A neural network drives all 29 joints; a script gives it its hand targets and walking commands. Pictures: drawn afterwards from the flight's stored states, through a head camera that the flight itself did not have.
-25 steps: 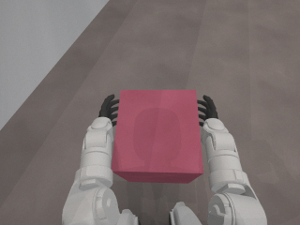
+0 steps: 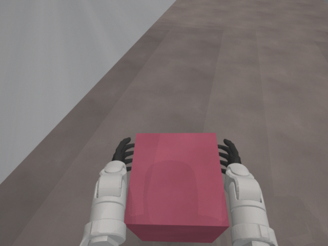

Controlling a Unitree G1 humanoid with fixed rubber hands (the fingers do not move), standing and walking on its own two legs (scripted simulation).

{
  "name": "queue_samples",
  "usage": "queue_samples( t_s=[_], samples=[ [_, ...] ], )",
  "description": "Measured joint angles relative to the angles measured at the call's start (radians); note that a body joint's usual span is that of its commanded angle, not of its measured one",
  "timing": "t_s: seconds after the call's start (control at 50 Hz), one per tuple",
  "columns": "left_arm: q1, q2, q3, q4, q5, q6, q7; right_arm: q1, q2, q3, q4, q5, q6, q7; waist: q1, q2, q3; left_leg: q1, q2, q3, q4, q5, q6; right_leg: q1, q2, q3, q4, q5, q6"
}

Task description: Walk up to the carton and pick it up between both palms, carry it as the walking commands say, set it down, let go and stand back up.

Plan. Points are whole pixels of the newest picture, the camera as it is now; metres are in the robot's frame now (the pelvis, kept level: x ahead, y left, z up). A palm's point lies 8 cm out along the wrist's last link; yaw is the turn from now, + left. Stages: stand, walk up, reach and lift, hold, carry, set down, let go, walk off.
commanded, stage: reach and lift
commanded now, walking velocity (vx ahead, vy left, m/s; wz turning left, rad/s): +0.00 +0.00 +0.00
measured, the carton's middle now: (176, 191) +0.29 -0.01 -0.03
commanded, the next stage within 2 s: hold in 1.38 s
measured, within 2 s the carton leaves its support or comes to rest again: neither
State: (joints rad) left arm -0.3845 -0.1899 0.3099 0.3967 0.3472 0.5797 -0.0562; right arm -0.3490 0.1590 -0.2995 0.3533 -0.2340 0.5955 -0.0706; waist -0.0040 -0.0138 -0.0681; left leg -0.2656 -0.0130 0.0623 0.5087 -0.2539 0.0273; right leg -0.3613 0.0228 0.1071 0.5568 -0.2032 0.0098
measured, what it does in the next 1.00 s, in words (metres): stands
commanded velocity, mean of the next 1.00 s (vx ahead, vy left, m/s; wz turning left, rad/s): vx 0.00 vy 0.00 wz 0.00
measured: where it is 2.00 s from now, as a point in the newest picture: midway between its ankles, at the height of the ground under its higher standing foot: outside the picture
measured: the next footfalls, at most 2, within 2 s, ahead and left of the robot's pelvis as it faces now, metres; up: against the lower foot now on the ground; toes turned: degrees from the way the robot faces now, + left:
none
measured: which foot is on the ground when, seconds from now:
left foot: down 0.00-1.00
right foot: down 0.00-1.00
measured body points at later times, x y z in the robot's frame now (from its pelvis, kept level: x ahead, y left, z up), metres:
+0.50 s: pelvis -0.01 +0.00 +0.00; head -0.07 -0.01 +0.45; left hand +0.31 +0.14 +0.06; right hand +0.30 -0.15 +0.06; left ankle +0.01 +0.11 -0.73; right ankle +0.06 -0.12 -0.73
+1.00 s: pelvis -0.01 +0.00 +0.00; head -0.07 +0.00 +0.45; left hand +0.31 +0.14 +0.07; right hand +0.31 -0.15 +0.06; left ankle +0.01 +0.11 -0.73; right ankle +0.06 -0.12 -0.73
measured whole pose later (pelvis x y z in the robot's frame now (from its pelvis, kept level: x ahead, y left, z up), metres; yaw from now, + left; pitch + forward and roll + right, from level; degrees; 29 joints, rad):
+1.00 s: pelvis -0.01 +0.00 +0.00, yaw +0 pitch -5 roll +2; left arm -0.38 -0.19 0.30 0.34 0.34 0.71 -0.05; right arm -0.36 0.16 -0.29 0.33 -0.23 0.71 -0.07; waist 0.00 -0.01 -0.07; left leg -0.15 -0.01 0.06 0.46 -0.23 0.03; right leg -0.24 0.02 0.11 0.51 -0.18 0.01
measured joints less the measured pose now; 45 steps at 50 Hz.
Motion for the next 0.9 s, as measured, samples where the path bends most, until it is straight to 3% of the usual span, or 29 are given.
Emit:
queue_samples(
  t_s=[0.32, 0.54, 0.9],
  samples=[
    [0.006, 0.003, -0.019, -0.034, -0.008, 0.109, 0.002, 0.021, 0.000, 0.015, -0.036, 0.000, 0.096, 0.001, 0.000, 0.000, 0.001, 0.116, 0.000, -0.001, -0.048, 0.021, 0.000, 0.117, -0.001, 0.000, -0.049, 0.021, -0.002],
    [0.006, 0.003, 0.009, -0.025, -0.008, 0.116, 0.005, -0.012, 0.000, 0.014, 0.012, 0.000, 0.102, -0.005, 0.000, 0.000, 0.001, 0.117, 0.000, -0.001, -0.048, 0.025, 0.000, 0.118, -0.001, 0.000, -0.049, 0.026, -0.003],
    [0.006, 0.003, -0.005, -0.046, -0.008, 0.126, 0.007, -0.014, 0.000, 0.013, -0.012, 0.000, 0.114, 0.000, 0.000, 0.000, 0.001, 0.117, 0.000, -0.001, -0.048, 0.024, -0.002, 0.118, -0.001, 0.000, -0.049, 0.023, -0.003]
  ],
)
